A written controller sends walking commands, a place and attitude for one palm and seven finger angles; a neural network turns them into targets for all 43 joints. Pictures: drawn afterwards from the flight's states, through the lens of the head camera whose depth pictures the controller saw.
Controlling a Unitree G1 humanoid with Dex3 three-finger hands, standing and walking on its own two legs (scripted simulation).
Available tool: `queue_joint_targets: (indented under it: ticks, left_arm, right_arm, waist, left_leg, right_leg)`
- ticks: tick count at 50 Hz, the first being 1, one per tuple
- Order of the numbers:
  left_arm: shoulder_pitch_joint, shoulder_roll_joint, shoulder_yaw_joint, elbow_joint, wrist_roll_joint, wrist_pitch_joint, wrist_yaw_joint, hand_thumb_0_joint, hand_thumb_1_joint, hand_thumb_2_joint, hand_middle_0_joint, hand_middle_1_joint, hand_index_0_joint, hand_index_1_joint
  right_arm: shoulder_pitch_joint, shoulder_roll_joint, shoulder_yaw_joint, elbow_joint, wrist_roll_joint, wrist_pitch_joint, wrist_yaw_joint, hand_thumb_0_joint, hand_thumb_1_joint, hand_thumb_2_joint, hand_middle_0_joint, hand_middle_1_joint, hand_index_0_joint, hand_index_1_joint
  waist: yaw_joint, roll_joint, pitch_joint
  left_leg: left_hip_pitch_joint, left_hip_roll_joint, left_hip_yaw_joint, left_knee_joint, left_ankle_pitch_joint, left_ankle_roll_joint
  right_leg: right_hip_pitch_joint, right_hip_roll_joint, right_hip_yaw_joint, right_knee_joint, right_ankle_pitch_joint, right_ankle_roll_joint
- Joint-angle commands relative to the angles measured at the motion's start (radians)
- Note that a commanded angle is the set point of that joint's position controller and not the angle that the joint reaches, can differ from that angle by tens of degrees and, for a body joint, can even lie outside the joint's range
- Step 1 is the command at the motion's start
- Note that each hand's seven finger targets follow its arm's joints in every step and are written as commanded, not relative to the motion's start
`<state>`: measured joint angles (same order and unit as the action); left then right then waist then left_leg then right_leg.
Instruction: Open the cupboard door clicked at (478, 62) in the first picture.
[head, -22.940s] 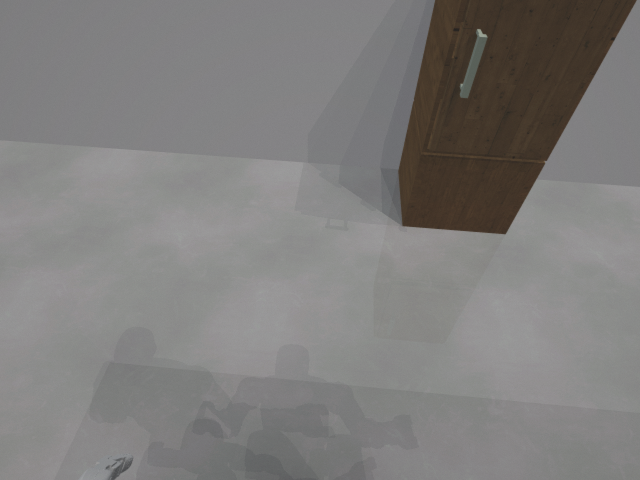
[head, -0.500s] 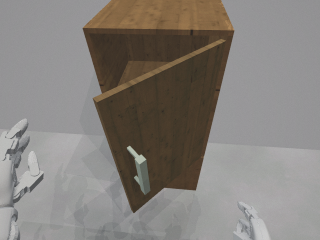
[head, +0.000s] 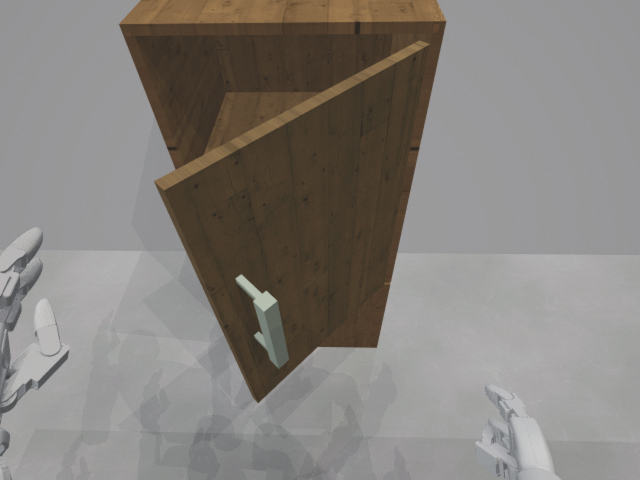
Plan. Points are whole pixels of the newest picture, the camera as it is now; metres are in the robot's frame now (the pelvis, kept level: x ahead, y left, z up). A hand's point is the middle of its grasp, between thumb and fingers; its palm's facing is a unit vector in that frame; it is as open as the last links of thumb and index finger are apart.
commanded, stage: step back with the hand held close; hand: left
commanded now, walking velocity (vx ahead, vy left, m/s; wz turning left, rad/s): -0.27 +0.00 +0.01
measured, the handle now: (263, 323) +0.33 +0.11 -0.03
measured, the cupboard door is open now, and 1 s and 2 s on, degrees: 46 46 46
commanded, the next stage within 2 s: stop stepping back and stand still in 1.08 s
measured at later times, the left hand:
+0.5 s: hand out of the picture +0.12 +0.28 +0.15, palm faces +0.45 -0.77 -0.46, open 7.4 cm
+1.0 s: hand out of the picture +0.04 +0.30 +0.16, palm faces +0.45 -0.75 -0.48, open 7.4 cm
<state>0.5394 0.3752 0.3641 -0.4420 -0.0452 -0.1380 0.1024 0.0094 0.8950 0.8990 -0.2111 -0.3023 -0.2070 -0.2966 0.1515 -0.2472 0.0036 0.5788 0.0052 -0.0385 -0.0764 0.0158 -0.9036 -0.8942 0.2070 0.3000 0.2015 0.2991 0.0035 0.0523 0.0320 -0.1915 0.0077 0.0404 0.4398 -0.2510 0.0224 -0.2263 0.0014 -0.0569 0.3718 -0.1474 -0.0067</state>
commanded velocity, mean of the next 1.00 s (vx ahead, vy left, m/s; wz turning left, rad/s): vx -0.34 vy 0.00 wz -0.03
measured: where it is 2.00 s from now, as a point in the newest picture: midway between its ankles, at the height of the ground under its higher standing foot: outside the picture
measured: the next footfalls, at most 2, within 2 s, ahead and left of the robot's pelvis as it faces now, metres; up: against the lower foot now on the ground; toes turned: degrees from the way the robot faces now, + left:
right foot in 1.24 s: -0.31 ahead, -0.12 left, +0.00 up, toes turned -5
left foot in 1.42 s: -0.14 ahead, +0.08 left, +0.00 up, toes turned +0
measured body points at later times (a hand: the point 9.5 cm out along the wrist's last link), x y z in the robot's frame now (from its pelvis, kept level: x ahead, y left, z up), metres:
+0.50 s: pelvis -0.08 +0.02 -0.02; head -0.06 +0.03 +0.43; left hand +0.09 +0.32 +0.17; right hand +0.10 -0.22 -0.09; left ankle -0.01 +0.10 -0.74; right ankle +0.03 -0.11 -0.74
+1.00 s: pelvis -0.15 +0.02 -0.01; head -0.11 +0.07 +0.43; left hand +0.01 +0.34 +0.19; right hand +0.03 -0.20 -0.08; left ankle -0.05 +0.11 -0.74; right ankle -0.19 -0.13 -0.66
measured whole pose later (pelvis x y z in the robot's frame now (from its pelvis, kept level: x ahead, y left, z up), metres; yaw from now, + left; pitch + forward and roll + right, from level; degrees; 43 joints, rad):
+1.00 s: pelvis -0.15 +0.02 -0.01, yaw +3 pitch +1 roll -5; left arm 0.55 0.47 0.49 -0.61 -0.03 -0.23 0.15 0.01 0.89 0.90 -0.22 -0.30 -0.21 -0.30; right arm 0.18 -0.17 -0.02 0.62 -0.01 -0.12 -0.06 0.02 -0.90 -0.89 0.21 0.30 0.20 0.30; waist 0.00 -0.01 0.06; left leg -0.47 0.04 0.00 0.58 -0.13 0.06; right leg -0.46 0.10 0.03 1.11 -0.44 0.02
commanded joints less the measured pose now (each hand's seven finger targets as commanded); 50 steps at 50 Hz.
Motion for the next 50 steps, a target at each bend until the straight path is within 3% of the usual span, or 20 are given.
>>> queue_joint_targets:
  ticks: [1, 2, 8, 15, 21, 24, 28, 31, 33, 36, 37, 38, 40, 41, 42, 43, 44, 46, 48, 50]
  left_arm:
    - [0.018, 0.228, 0.201, -0.252, -0.006, -0.071, 0.040, 0.000, 0.900, 0.900, -0.200, -0.300, -0.200, -0.300]
    - [0.019, 0.230, 0.203, -0.248, -0.007, -0.070, 0.042, 0.000, 0.900, 0.900, -0.200, -0.300, -0.200, -0.300]
    - [0.003, 0.215, 0.193, -0.260, 0.006, -0.080, 0.048, 0.000, 0.900, 0.900, -0.200, -0.300, -0.200, -0.300]
    - [-0.047, 0.192, 0.183, -0.238, 0.039, -0.099, 0.056, 0.000, 0.900, 0.900, -0.200, -0.300, -0.200, -0.300]
    - [-0.096, 0.206, 0.190, -0.288, 0.047, -0.124, 0.066, 0.000, 0.900, 0.900, -0.200, -0.300, -0.200, -0.300]
    - [-0.093, 0.216, 0.206, -0.324, 0.045, -0.139, 0.071, 0.000, 0.900, 0.900, -0.200, -0.300, -0.200, -0.300]
    - [-0.028, 0.219, 0.241, -0.305, 0.049, -0.152, 0.069, 0.000, 0.900, 0.900, -0.200, -0.300, -0.200, -0.300]
    - [-0.054, 0.216, 0.256, -0.277, 0.064, -0.166, 0.059, 0.000, 0.900, 0.900, -0.200, -0.300, -0.200, -0.300]
    - [-0.092, 0.206, 0.227, -0.283, 0.054, -0.163, 0.052, 0.000, 0.900, 0.900, -0.200, -0.300, -0.200, -0.300]
    - [-0.099, 0.222, 0.202, -0.258, 0.031, -0.149, 0.060, 0.000, 0.900, 0.900, -0.200, -0.300, -0.200, -0.300]
    - [-0.099, 0.225, 0.191, -0.267, 0.024, -0.146, 0.066, 0.000, 0.900, 0.900, -0.200, -0.300, -0.200, -0.300]
    - [-0.096, 0.225, 0.187, -0.273, 0.021, -0.148, 0.070, 0.000, 0.900, 0.900, -0.200, -0.300, -0.200, -0.300]
    - [-0.061, 0.244, 0.207, -0.283, 0.014, -0.142, 0.073, 0.000, 0.900, 0.900, -0.200, -0.300, -0.200, -0.300]
    - [-0.051, 0.251, 0.217, -0.303, 0.009, -0.141, 0.072, 0.000, 0.900, 0.900, -0.200, -0.300, -0.200, -0.300]
    - [-0.036, 0.243, 0.224, -0.346, 0.008, -0.153, 0.070, 0.000, 0.900, 0.900, -0.200, -0.300, -0.200, -0.300]
    - [-0.035, 0.258, 0.261, -0.375, 0.028, -0.166, 0.075, 0.000, 0.900, 0.900, -0.200, -0.300, -0.200, -0.300]
    - [-0.042, 0.265, 0.279, -0.391, 0.038, -0.172, 0.077, 0.000, 0.900, 0.900, -0.200, -0.300, -0.200, -0.300]
    - [-0.046, 0.271, 0.288, -0.420, 0.027, -0.177, 0.073, 0.000, 0.900, 0.900, -0.200, -0.300, -0.200, -0.300]
    - [-0.015, 0.238, 0.269, -0.432, 0.001, -0.167, 0.075, 0.000, 0.900, 0.900, -0.200, -0.300, -0.200, -0.300]
    - [0.021, 0.195, 0.209, -0.410, -0.008, -0.150, 0.076, 0.000, 0.900, 0.900, -0.200, -0.300, -0.200, -0.300]
  right_arm:
    - [-0.083, -0.099, -0.056, -0.175, 0.001, -0.024, -0.012, 0.000, -0.900, -0.900, 0.200, 0.300, 0.200, 0.300]
    - [-0.084, -0.098, -0.057, -0.179, 0.004, -0.021, -0.014, 0.000, -0.900, -0.900, 0.200, 0.300, 0.200, 0.300]
    - [-0.091, -0.115, -0.060, -0.188, 0.001, -0.028, -0.020, 0.000, -0.900, -0.900, 0.200, 0.300, 0.200, 0.300]
    - [-0.057, -0.127, -0.059, -0.200, 0.001, -0.051, -0.014, 0.000, -0.900, -0.900, 0.200, 0.300, 0.200, 0.300]
    - [-0.034, -0.125, -0.053, -0.191, -0.008, -0.076, -0.010, 0.000, -0.900, -0.900, 0.200, 0.300, 0.200, 0.300]
    - [-0.033, -0.119, -0.051, -0.189, -0.006, -0.091, -0.013, 0.000, -0.900, -0.900, 0.200, 0.300, 0.200, 0.300]
    - [-0.038, -0.118, -0.055, -0.184, -0.008, -0.109, -0.011, 0.000, -0.900, -0.900, 0.200, 0.300, 0.200, 0.300]
    - [-0.043, -0.127, -0.065, -0.183, -0.015, -0.108, -0.005, 0.000, -0.900, -0.900, 0.200, 0.300, 0.200, 0.300]
    - [-0.025, -0.122, -0.068, -0.169, -0.011, -0.109, -0.001, 0.000, -0.900, -0.900, 0.200, 0.300, 0.200, 0.300]
    - [-0.011, -0.098, -0.069, -0.138, -0.007, -0.098, 0.012, 0.000, -0.900, -0.900, 0.200, 0.300, 0.200, 0.300]
    - [-0.010, -0.089, -0.068, -0.123, -0.007, -0.090, 0.018, 0.000, -0.900, -0.900, 0.200, 0.300, 0.200, 0.300]
    - [-0.017, -0.088, -0.065, -0.115, -0.011, -0.082, 0.020, 0.000, -0.900, -0.900, 0.200, 0.300, 0.200, 0.300]
    - [-0.024, -0.080, -0.060, -0.115, -0.003, -0.070, 0.016, 0.000, -0.900, -0.900, 0.200, 0.300, 0.200, 0.300]
    - [-0.033, -0.089, -0.059, -0.121, -0.002, -0.066, 0.012, 0.000, -0.900, -0.900, 0.200, 0.300, 0.200, 0.300]
    - [-0.050, -0.114, -0.063, -0.136, -0.006, -0.071, 0.002, 0.000, -0.900, -0.900, 0.200, 0.300, 0.200, 0.300]
    - [-0.097, -0.133, -0.070, -0.150, -0.015, -0.082, -0.009, 0.000, -0.900, -0.900, 0.200, 0.300, 0.200, 0.300]
    - [-0.066, -0.087, -0.071, -0.135, -0.039, -0.105, -0.007, 0.000, -0.900, -0.900, 0.200, 0.300, 0.200, 0.300]
    - [-0.052, -0.088, -0.091, -0.118, -0.021, -0.132, 0.008, 0.000, -0.900, -0.900, 0.200, 0.300, 0.200, 0.300]
    - [-0.071, -0.089, -0.093, -0.112, -0.020, -0.159, 0.011, 0.000, -0.900, -0.900, 0.200, 0.300, 0.200, 0.300]
    - [-0.039, -0.080, -0.081, -0.070, -0.019, -0.174, 0.017, 0.000, -0.900, -0.900, 0.200, 0.300, 0.200, 0.300]
  waist:
    - [0.009, -0.041, -0.237]
    - [0.008, -0.054, -0.223]
    - [0.015, 0.063, -0.154]
    - [0.002, -0.006, -0.060]
    - [-0.009, -0.014, -0.044]
    - [-0.005, 0.044, -0.076]
    - [0.007, 0.133, -0.141]
    - [0.005, 0.090, -0.059]
    - [-0.011, -0.053, -0.059]
    - [-0.014, -0.227, -0.069]
    - [-0.015, -0.262, -0.095]
    - [-0.020, -0.241, -0.103]
    - [-0.024, -0.228, -0.121]
    - [-0.027, -0.136, -0.097]
    - [-0.023, 0.089, -0.077]
    - [-0.002, 0.325, -0.085]
    - [-0.011, 0.330, -0.127]
    - [-0.001, 0.140, -0.175]
    - [0.014, 0.124, -0.188]
    - [0.003, 0.118, -0.221]
  left_leg:
    - [-0.029, 0.045, -0.053, -0.015, 0.350, -0.008]
    - [-0.039, 0.045, -0.058, -0.018, 0.339, -0.008]
    - [-0.186, 0.082, -0.098, -0.094, 0.174, 0.021]
    - [-0.494, 0.104, -0.135, -0.130, -0.334, 0.071]
    - [-0.453, 0.075, -0.145, -0.055, -0.406, 0.063]
    - [-0.472, 0.097, -0.180, -0.109, -0.404, 0.067]
    - [-0.577, 0.155, -0.215, -0.171, -0.376, 0.091]
    - [-0.758, 0.159, -0.209, -0.133, -0.516, 0.120]
    - [-0.606, 0.077, -0.144, 0.012, -0.426, 0.073]
    - [-0.267, -0.012, -0.060, 0.321, -0.275, 0.006]
    - [-0.158, -0.027, -0.044, 0.416, -0.223, -0.009]
    - [-0.106, -0.029, -0.042, 0.439, -0.203, -0.013]
    - [-0.067, -0.019, -0.034, 0.280, -0.177, -0.007]
    - [-0.094, 0.006, -0.079, 0.107, -0.190, 0.009]
    - [-0.238, 0.112, -0.229, -0.087, -0.254, 0.060]
    - [-0.518, 0.301, -0.438, -0.260, -0.328, 0.131]
    - [-0.549, 0.379, -0.490, -0.334, -0.322, 0.177]
    - [-0.451, 0.371, -0.378, -0.264, -0.283, 0.172]
    - [-0.213, 0.293, -0.270, -0.172, -0.061, 0.141]
    - [-0.019, 0.273, -0.250, -0.171, 0.083, 0.116]
  right_leg:
    - [0.174, -0.078, 0.074, 0.052, 0.403, -0.008]
    - [0.159, -0.076, 0.076, 0.056, 0.388, -0.006]
    - [0.162, -0.037, 0.064, 0.116, 0.197, 0.011]
    - [0.218, -0.043, 0.113, 0.177, -0.009, 0.013]
    - [0.064, -0.064, 0.152, 0.087, -0.258, -0.003]
    - [0.110, -0.030, 0.114, 0.171, -0.184, 0.007]
    - [0.287, 0.029, 0.083, 0.358, 0.064, 0.022]
    - [0.342, 0.033, 0.152, 0.385, 0.045, 0.018]
    - [0.170, -0.038, 0.252, 0.229, 0.062, -0.017]
    - [-0.209, -0.216, 0.424, -0.074, -0.276, -0.097]
    - [-0.293, -0.261, 0.416, -0.132, -0.312, -0.120]
    - [-0.333, -0.266, 0.380, -0.139, -0.270, -0.127]
    - [-0.311, -0.212, 0.270, -0.071, -0.203, -0.080]
    - [-0.306, -0.143, 0.206, 0.010, -0.233, -0.041]
    - [-0.220, -0.039, 0.149, 0.217, -0.229, 0.000]
    - [0.031, 0.071, 0.056, 0.545, -0.151, 0.036]
    - [0.046, 0.098, 0.103, 0.823, -0.271, 0.030]
    - [-0.001, 0.098, 0.148, 0.949, -0.315, 0.025]
    - [-0.136, 0.068, 0.104, 0.807, -0.335, 0.032]
    - [-0.203, 0.060, 0.062, 0.634, -0.378, 0.031]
